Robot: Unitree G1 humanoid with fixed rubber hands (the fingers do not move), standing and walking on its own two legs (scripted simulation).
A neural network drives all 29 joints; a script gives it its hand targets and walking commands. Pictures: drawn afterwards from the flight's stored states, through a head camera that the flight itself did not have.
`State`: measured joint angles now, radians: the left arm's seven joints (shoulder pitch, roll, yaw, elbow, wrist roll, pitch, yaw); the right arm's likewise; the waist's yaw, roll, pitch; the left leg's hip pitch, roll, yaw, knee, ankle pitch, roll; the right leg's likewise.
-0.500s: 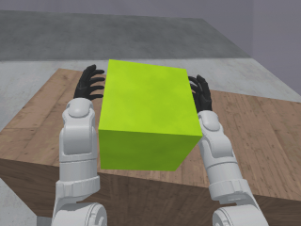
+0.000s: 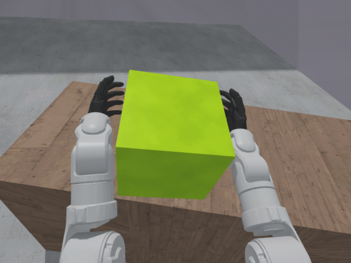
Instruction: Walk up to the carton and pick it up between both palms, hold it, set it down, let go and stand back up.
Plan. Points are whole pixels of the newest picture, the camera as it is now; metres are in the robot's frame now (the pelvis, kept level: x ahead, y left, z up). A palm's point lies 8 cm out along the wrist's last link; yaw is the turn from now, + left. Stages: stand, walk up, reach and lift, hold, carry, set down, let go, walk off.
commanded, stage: hold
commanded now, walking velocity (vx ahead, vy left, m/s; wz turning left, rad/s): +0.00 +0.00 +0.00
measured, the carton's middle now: (168, 137) +0.35 +0.01 +0.14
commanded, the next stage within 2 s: set down in 1.64 s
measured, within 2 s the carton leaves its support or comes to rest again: neither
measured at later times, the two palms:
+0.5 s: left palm (100, 114) +0.36 +0.15 +0.19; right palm (234, 127) +0.36 -0.14 +0.17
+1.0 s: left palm (100, 115) +0.36 +0.15 +0.19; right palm (233, 126) +0.36 -0.14 +0.17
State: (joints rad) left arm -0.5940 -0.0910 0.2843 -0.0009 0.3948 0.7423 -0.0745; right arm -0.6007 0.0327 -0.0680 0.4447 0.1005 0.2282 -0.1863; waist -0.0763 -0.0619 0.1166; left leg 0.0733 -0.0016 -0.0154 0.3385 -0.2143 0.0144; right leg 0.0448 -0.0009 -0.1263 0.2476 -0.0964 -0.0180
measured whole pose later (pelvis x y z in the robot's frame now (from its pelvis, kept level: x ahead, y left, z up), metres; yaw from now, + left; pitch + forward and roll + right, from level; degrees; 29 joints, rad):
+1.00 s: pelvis +0.01 +0.00 +0.00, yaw +0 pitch -11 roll -1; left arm -0.52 -0.09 0.25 -0.08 0.40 0.74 -0.08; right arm -0.56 0.02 -0.02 0.40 0.14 0.21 -0.20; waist -0.09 -0.06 0.13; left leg 0.10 0.00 -0.01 0.33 -0.23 0.01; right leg 0.07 0.01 -0.12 0.22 -0.10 -0.01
